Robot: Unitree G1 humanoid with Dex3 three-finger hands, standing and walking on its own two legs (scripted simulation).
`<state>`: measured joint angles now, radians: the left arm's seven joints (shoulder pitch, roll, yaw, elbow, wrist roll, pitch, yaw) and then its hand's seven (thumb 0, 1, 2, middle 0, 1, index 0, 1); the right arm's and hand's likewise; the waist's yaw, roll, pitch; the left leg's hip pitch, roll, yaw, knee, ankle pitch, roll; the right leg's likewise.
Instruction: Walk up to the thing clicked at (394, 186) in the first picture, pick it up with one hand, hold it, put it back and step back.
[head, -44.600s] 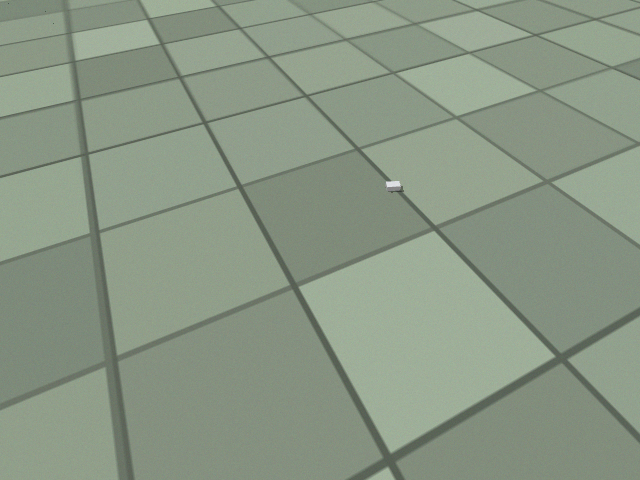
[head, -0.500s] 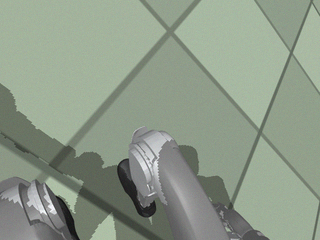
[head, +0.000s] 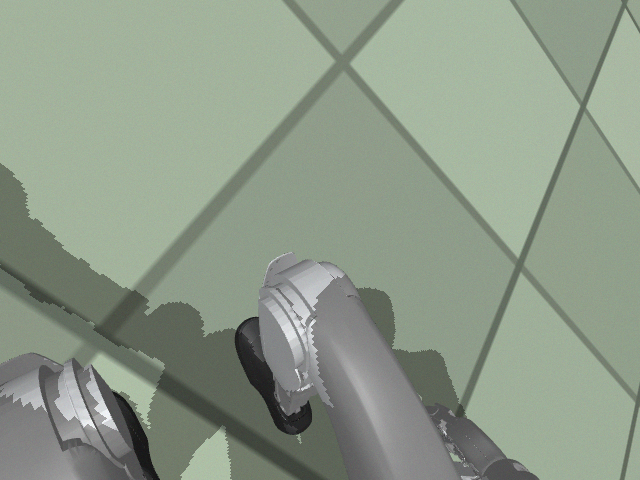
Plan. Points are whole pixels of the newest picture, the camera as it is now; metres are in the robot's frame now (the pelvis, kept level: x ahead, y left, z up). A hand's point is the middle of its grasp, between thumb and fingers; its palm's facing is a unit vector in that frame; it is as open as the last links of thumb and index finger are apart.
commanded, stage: approach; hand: left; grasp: from above
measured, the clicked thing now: out of the picture +0.53 +0.38 -0.31
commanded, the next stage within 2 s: none
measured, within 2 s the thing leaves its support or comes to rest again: neither
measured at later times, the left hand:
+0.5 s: hand out of the picture +0.52 +0.38 -0.17, palm faces -0.42 -0.11 -0.90, open 13.1 cm
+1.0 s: hand out of the picture +0.52 +0.38 -0.17, palm faces -0.39 -0.10 -0.91, open 13.5 cm
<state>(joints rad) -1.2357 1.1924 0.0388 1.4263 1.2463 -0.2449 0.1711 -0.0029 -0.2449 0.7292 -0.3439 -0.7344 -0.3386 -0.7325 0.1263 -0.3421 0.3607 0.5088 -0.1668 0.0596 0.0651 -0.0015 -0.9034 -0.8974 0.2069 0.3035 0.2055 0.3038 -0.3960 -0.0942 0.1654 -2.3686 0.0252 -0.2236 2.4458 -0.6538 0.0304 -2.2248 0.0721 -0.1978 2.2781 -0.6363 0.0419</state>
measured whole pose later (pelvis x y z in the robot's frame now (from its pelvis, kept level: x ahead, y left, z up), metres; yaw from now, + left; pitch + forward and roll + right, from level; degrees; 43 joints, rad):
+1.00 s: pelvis +0.00 +0.00 +0.00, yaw +0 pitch +31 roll -15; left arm -1.25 1.18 0.04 1.41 1.26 -0.25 0.21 0.00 -0.39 0.85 -0.21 -0.87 -0.21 -0.86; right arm 0.13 -0.34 0.35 0.53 -0.17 0.06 0.07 0.00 -0.90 -0.90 0.21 0.30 0.21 0.30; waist -0.39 -0.10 0.15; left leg -2.37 0.02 -0.22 2.45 -0.65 0.03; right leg -2.23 0.07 -0.20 2.28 -0.63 0.04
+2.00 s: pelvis +0.00 +0.00 +0.00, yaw +0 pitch +31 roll -15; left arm -1.25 1.18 0.02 1.42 1.25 -0.27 0.19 0.00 -0.50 0.93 -0.12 -0.97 -0.11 -0.97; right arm 0.14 -0.34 0.36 0.52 -0.17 0.08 0.06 0.00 -0.90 -0.90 0.21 0.30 0.21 0.30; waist -0.39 -0.10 0.16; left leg -2.37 0.02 -0.22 2.44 -0.65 0.02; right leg -2.23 0.07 -0.20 2.28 -0.63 0.04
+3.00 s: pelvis +0.00 +0.00 +0.00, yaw +0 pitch +32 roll -15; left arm -1.27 1.18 0.02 1.43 1.24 -0.21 0.16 0.00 -0.54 0.97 -0.09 -0.99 -0.08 -0.99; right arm 0.14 -0.34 0.36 0.51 -0.16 0.07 0.06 0.00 -0.90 -0.90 0.21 0.30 0.21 0.30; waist -0.40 -0.08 0.15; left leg -2.38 0.02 -0.21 2.44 -0.64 0.03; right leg -2.24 0.07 -0.19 2.28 -0.63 0.04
